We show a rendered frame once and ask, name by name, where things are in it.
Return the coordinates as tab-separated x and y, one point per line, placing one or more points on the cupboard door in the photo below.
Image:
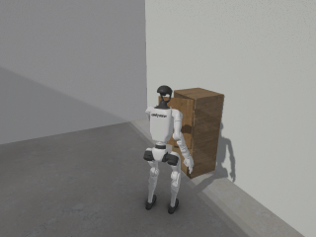
186	107

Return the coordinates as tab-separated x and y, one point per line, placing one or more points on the robot right shin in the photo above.
175	185

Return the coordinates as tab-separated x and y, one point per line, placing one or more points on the left robot upper arm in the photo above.
148	111

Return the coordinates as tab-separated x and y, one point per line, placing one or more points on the right robot thigh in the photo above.
174	159

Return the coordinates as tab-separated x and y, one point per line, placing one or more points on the robot right hand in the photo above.
189	163

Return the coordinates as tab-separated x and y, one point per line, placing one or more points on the right robot upper arm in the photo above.
177	115

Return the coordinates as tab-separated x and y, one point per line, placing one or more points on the right robot forearm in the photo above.
183	147

